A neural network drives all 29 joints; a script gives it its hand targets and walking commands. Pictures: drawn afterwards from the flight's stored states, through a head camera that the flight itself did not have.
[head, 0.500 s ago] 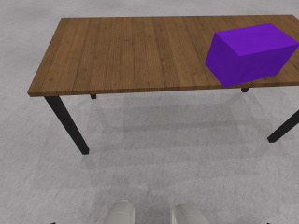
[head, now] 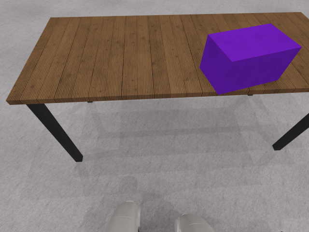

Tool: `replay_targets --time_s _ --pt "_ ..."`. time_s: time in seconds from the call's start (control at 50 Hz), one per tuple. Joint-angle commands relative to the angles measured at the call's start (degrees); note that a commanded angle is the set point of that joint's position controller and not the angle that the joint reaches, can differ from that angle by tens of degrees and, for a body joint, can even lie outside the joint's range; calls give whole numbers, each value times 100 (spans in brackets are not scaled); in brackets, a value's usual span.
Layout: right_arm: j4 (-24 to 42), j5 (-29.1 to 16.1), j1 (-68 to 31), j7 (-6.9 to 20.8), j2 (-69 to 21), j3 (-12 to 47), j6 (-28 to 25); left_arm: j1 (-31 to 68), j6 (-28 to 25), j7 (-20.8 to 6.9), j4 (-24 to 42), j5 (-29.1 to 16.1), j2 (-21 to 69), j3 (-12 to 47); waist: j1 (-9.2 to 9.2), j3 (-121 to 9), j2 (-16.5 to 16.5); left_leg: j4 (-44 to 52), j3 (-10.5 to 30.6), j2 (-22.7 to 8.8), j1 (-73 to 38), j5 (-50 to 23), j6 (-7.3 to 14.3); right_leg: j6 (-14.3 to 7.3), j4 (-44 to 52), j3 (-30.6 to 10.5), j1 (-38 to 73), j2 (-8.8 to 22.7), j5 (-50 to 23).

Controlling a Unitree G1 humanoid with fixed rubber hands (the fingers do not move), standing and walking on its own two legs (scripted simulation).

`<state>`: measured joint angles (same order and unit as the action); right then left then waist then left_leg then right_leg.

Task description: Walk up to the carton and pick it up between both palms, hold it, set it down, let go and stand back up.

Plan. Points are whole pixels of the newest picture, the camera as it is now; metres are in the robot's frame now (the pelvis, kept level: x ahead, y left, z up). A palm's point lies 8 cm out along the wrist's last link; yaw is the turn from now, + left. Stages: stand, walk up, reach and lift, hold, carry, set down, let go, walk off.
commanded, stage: walk up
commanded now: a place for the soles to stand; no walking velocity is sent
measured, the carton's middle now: (244, 58) +0.69 -0.31 +0.02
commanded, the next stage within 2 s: none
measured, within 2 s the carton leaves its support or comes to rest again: neither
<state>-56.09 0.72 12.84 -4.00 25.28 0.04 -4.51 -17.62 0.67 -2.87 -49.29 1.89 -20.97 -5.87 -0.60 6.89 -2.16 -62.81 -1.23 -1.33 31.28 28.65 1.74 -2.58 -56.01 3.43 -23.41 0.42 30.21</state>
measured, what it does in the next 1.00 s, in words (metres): steps on the spot: left foot, then right foot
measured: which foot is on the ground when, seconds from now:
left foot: up 0.00-0.02, down 0.04-0.36, up 0.38-0.64, down 0.66-0.90, up 0.92-1.00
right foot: down 0.00-0.06, up 0.08-0.32, down 0.34-1.00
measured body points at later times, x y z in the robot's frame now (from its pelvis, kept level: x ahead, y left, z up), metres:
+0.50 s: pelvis +0.03 -0.06 +0.00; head +0.07 -0.05 +0.45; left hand +0.10 +0.26 -0.12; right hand +0.10 -0.39 -0.11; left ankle +0.06 +0.10 -0.65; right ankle +0.04 -0.15 -0.68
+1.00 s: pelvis +0.04 -0.09 +0.00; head +0.07 -0.09 +0.45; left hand +0.12 +0.23 -0.11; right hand +0.11 -0.43 -0.11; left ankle +0.08 +0.07 -0.67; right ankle +0.05 -0.17 -0.68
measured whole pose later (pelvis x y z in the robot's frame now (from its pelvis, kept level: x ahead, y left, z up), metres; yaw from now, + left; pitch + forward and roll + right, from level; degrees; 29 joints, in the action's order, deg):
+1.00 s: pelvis +0.04 -0.09 +0.00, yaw +0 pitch -3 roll +3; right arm -56.0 0.9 12.4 -4.6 24.3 0.0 -3.7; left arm -12.7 0.3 -1.9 -49.3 2.4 -21.6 -5.8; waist -0.6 6.7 -3.3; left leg -58.8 0.0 -1.5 28.6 26.0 1.1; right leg -3.1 -57.2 1.4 -24.5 0.0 29.8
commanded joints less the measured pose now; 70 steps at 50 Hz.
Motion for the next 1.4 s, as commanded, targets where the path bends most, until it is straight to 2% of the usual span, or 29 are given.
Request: replay_targets --time_s 0.0,0.02,0.04,0.06,0.12,0.24,0.3,0.32,0.34,0.38,0.42,0.54,0.6,0.64,0.66,0.72,0.84,0.88,0.94,1.02,1.06,1.14,1.16,1.2,1.22,1.26,1.32,1.36,1.38 --pt "18 -68 1148 -182 1249 -551 -360 633 -73 136 879 -54 -1513 -302 417 -747 -523 2489 -429 215 -2123 -1130 383 -738 902 -1383 -529 874 -4001" --pt "-191 20 2039 -234 1718 -805 -404 845 -82 112 993 -53 -1121 -238 815 -1479 335 3263 1295 -661 -3268 -455 612 -381 -933 -803 -1193 422 -3124" --pt "-126 54 2156 -305 2390 -946 -395 576 -42 110 1066 36 -711 -179 624 -1491 1468 4006 4255 -2230 -3747 -617 988 -8 -1858 -611 -2372 -150 152" --pt "-161 -63 1741 -291 2537 -979 -340 855 56 131 962 62 -1490 -295 726 -1520 921 4274 5147 -2469 -3638 553 1552 -31 -2106 -1097 -2664 4 562" --pt "29 11 1037 -355 2074 -843 -278 902 150 67 656 105 -1535 -336 385 -362 274 3873 3785 -2025 -2228 415 1365 46 -1905 -1016 -2518 456 264" --pt "271 141 152 -160 1926 -788 -248 438 24 60 495 21 -1496 -418 112 -594 1486 3176 2779 -1869 -1082 -129 1322 24 -280 -1111 -1097 615 633" --pt "433 125 -367 -60 1796 -696 -130 -588 -160 151 -93 -25 -1523 -462 -567 -1134 771 1598 1573 -1234 -9 -614 837 29 1717 -524 1022 216 -170" --pt "551 114 -655 -17 1306 -558 -47 -1399 -226 214 -372 22 -1763 -590 -1023 -989 -16 -492 381 -462 1097 -402 276 -15 3260 -1896 2008 709 646" --pt "646 54 -470 -78 653 -250 -19 -631 -263 254 34 35 -2344 -591 -570 -140 -1410 -1455 -84 538 2586 647 -37 -61 4108 -4094 1525 1527 100" --pt "631 -35 -774 -83 1479 -491 -45 203 -253 270 287 -71 -2468 -572 -345 50 73 -1140 422 42 2114 260 11 -533 4148 -4643 884 2125 -256" --pt "449 -46 -345 -72 1337 -492 -74 339 -261 294 260 20 -2150 -470 -261 -27 -286 -645 232 -171 1761 134 83 -324 3423 -3291 1332 1659 -1692" --pt "543 -51 -246 -70 1203 -433 -151 -72 -212 346 378 26 -1787 -395 -400 -611 -1129 865 -289 -19 1036 424 85 -693 2061 -2252 2059 1239 -5419" --pt "151 -32 703 -82 1112 -503 -266 808 -102 302 637 -73 -1600 -282 315 -748 -961 2659 -400 127 -1401 -1243 265 -666 1021 -1323 236 784 -4753" --pt "78 181 1645 -153 2229 -879 -334 552 -126 267 794 -180 -892 -154 589 -1867 1455 3168 2931 -1712 -3503 -2317 1069 16 -1596 -584 -1738 23 -1806" --pt "66 64 1215 -166 2254 -840 -282 817 -43 330 637 -120 -1164 -170 577 -1577 1346 3648 4150 -2373 -3157 -1913 1726 87 -1698 -800 -1965 42 616" --pt "221 41 286 -281 1984 -738 -243 963 64 233 624 -29 -1338 -246 247 -315 526 3425 3172 -2083 -1514 -1860 1654 149 -1136 -1023 -1563 523 556" --pt "375 142 -523 -134 1726 -641 -106 -81 -55 168 88 59 -1374 -411 -385 -683 920 2429 2059 -1285 -57 -611 983 76 1184 -659 522 228 -261" --pt "591 50 -669 -156 861 -346 2 -367 -162 257 48 159 -2060 -569 -606 -240 -1170 -381 -109 110 1978 158 114 -260 3589 -3386 1492 1335 -55" --pt "344 -54 -599 -183 1326 -439 38 269 -171 298 267 28 -2141 -512 -402 -104 -128 -549 431 23 1604 182 127 -19 3623 -3321 974 1664 -1339" --pt "354 -3 -210 -60 1193 -448 8 14 -193 350 304 11 -1783 -435 -328 -794 -788 -99 -165 -20 1232 115 129 67 2749 -2624 2113 1361 -4351" --pt "403 -28 -261 -88 1152 -401 -7 105 -179 373 356 40 -1767 -430 -310 -554 -1314 614 -184 -42 1020 428 106 -264 2694 -2551 1807 1486 -4105" --pt "102 31 569 -115 1179 -519 -149 865 -87 264 593 30 -1586 -321 219 -576 -707 2153 -380 53 -1162 -516 310 -557 1814 -1661 48 1063 -3683" --pt "-78 87 1110 -119 1402 -650 -186 1116 -52 234 720 -23 -1486 -240 523 -816 -416 2541 307 -48 -2376 -830 447 -351 854 -1311 -1103 754 -3062" --pt "-127 126 1501 -150 2422 -896 -198 1168 -15 247 746 -43 -1102 -162 813 -1519 1765 4297 4464 -2324 -2875 293 1582 81 -1635 -536 -2164 -103 426" --pt "-78 127 827 -166 2430 -859 -183 1164 51 259 716 55 -1397 -229 551 -774 1135 4462 4704 -2357 -2103 1299 1761 22 -1503 -1084 -2209 141 857" --pt "44 128 217 -230 2090 -751 -187 911 41 160 470 17 -1457 -278 239 -249 536 3935 3575 -2044 -1337 873 1740 175 -1118 -988 -1744 475 517" --pt "109 263 -139 -141 1921 -731 -163 297 8 93 248 9 -1386 -387 -58 -511 1195 3486 2860 -1662 -445 368 1369 84 -92 -830 -353 371 317" --pt "274 181 -678 -118 1708 -626 -101 -198 -38 124 97 55 -1332 -419 -464 -423 886 2711 2266 -1263 283 412 959 156 1201 -839 521 300 -8" --pt "357 144 -613 -98 1455 -559 -12 -614 -89 167 -81 129 -1525 -475 -666 -470 -89 1554 1453 -792 739 579 662 162 2448 -1409 973 468 644"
